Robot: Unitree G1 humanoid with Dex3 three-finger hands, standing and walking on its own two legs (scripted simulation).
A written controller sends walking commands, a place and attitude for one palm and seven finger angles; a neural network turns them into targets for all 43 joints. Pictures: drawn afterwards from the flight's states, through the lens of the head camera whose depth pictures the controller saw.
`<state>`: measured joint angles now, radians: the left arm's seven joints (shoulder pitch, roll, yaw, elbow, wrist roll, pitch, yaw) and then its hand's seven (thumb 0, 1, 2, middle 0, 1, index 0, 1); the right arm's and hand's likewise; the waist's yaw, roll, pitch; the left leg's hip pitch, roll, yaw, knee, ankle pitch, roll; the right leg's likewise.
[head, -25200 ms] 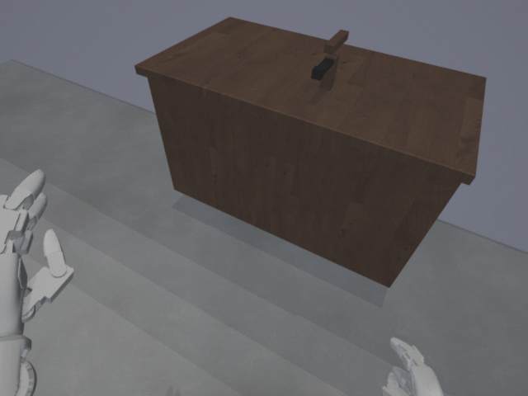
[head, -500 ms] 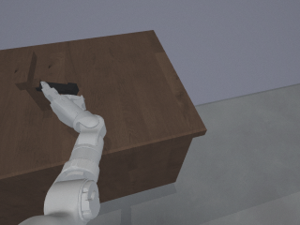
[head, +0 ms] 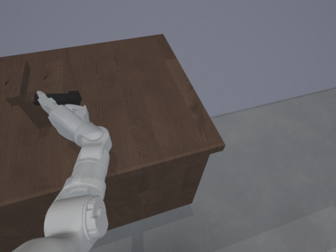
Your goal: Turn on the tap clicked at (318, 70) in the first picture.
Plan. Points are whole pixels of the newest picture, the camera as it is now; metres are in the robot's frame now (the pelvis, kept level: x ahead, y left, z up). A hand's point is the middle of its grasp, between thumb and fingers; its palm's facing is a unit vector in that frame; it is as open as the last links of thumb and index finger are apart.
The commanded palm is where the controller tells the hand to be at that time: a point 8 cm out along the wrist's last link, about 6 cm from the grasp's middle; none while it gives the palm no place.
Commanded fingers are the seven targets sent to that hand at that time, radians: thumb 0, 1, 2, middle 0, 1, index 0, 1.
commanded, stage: lift the hand up off the lever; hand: left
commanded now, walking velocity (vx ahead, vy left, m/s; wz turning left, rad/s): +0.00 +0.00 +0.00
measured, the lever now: (74, 98) +0.48 +0.23 +0.09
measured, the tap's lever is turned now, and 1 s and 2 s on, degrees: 76 77 77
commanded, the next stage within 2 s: none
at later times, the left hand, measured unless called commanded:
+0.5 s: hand (81, 105) +0.44 +0.20 +0.10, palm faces +0.79 -0.61 -0.07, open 7.8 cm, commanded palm +0.39 +0.22 +0.11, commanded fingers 0.00 0.90 0.90 -0.15 -0.15 -0.15 -0.15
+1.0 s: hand (75, 104) +0.43 +0.20 +0.13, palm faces +0.80 -0.60 -0.09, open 7.8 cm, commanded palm +0.37 +0.22 +0.13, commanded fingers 0.00 0.90 0.90 -0.15 -0.15 -0.15 -0.15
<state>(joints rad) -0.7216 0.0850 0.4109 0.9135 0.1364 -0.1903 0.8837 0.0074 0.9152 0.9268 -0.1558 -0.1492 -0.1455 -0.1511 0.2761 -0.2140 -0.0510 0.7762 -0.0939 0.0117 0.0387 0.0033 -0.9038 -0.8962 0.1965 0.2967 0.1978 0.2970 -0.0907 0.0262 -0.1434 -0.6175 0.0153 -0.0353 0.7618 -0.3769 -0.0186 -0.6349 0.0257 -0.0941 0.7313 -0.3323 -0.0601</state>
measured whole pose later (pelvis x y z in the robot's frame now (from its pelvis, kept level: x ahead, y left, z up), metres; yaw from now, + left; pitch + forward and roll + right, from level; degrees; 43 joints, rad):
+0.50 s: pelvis +0.01 +0.01 +0.01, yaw +0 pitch +11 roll -1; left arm -0.66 0.02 0.33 0.77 0.10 -0.10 0.88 0.02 0.90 0.90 -0.16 -0.15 -0.15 -0.16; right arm 0.25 -0.21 -0.05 0.78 -0.09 0.00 0.05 0.00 -0.90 -0.90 0.20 0.30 0.20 0.30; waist -0.05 0.03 -0.13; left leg -0.53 0.00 -0.03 0.71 -0.37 -0.01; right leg -0.55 0.02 -0.09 0.68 -0.32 -0.04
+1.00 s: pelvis +0.01 +0.00 +0.02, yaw +1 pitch +7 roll +0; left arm -0.61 0.01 0.29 0.64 0.08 0.04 0.86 0.02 0.90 0.90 -0.16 -0.15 -0.15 -0.16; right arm 0.20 -0.21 -0.04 0.78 -0.07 0.02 0.01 0.00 -0.90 -0.90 0.20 0.30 0.20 0.30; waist -0.02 0.03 -0.12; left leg -0.43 0.01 -0.04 0.63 -0.34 -0.02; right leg -0.44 0.02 -0.10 0.61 -0.30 -0.05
